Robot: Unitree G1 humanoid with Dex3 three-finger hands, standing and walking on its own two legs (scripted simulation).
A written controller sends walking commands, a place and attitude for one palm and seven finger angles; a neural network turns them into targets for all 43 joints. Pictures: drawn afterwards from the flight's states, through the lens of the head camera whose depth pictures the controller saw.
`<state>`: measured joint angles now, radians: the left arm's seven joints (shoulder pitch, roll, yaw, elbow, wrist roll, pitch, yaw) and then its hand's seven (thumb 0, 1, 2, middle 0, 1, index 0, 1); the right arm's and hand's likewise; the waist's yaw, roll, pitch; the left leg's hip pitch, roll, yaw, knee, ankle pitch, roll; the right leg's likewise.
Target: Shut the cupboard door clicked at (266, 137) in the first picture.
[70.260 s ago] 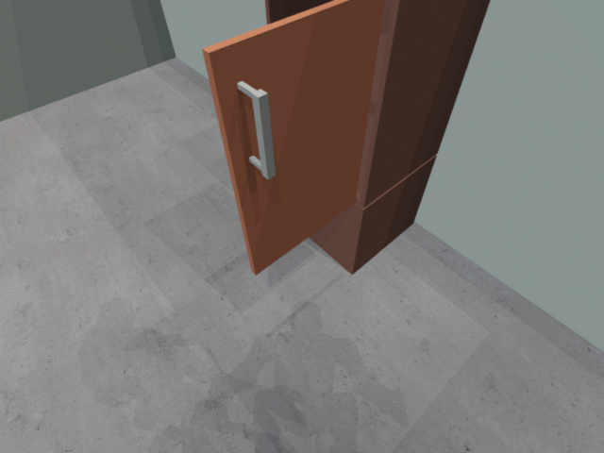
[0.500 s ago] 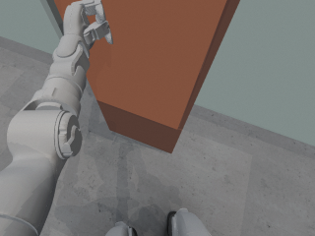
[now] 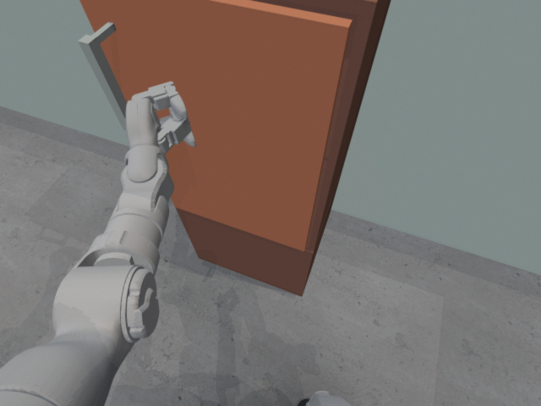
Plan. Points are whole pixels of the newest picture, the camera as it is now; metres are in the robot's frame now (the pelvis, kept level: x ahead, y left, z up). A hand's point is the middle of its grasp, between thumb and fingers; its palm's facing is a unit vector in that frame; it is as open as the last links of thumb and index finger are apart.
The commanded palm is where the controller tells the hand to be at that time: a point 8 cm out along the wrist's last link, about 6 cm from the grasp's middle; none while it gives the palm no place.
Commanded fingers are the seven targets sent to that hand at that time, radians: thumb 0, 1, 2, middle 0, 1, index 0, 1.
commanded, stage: pull the fist back off the door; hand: left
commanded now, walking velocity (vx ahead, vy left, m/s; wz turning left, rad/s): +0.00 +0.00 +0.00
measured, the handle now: (119, 81) +0.61 +0.21 +0.12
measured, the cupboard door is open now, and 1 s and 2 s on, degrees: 0 0 0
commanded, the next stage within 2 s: draw the hand back to the body in 0.26 s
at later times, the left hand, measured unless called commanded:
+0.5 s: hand (182, 138) +0.45 +0.09 +0.14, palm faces +0.10 -1.00 +0.02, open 3.1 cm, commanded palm +0.39 +0.15 +0.14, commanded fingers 0.00 0.90 0.90 -1.30 -1.50 -1.30 -1.50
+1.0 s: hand (94, 228) +0.31 +0.17 +0.16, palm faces +0.14 -0.98 -0.16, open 3.1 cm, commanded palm +0.27 +0.23 +0.16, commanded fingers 0.00 0.90 0.90 -0.97 -1.14 -0.97 -1.14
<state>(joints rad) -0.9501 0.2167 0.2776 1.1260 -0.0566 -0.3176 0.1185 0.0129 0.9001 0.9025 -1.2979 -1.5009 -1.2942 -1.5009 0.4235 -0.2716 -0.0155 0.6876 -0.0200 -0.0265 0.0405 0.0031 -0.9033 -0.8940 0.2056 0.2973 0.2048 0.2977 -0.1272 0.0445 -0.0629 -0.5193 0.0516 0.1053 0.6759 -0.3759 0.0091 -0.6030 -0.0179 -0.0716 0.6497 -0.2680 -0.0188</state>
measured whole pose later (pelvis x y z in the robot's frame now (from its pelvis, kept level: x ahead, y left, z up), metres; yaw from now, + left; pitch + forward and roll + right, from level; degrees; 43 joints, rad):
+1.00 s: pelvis +0.00 +0.01 +0.02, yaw +2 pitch -2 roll +0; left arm -0.11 0.21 0.08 0.09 -0.10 -0.03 0.02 0.01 0.90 0.90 -1.20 -1.39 -1.19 -1.39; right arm 0.17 -0.25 0.03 0.59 0.03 -0.06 -0.06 0.01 -0.90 -0.89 0.20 0.30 0.20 0.30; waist 0.02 0.06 0.00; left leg -0.12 0.01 0.09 0.43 -0.28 0.02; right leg -0.20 -0.03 -0.09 0.44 -0.20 -0.01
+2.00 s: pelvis +0.00 +0.01 +0.02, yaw +3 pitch -5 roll -1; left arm 0.44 0.32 0.33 -0.37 -0.05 -0.09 0.11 0.01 0.89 0.90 -0.21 -0.31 -0.21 -0.31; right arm 0.20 -0.22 0.02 0.63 0.00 -0.09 -0.07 0.01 -0.90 -0.89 0.21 0.30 0.21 0.30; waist 0.07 0.08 0.03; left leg -0.04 0.01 0.07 0.41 -0.28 0.02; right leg -0.10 -0.04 -0.11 0.39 -0.19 0.00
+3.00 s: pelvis -0.09 +0.02 +0.00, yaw +5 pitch -1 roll -1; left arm 0.51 0.42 0.49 -0.49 -0.01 -0.27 0.15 0.01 0.89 0.90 -0.21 -0.30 -0.21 -0.30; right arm 0.27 -0.22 -0.01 0.57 0.00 -0.07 -0.08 0.01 -0.90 -0.89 0.21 0.30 0.21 0.30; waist -0.01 0.00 0.02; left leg -0.44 -0.02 0.04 0.72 -0.27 0.06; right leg -0.44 0.02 0.03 0.65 -0.20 0.03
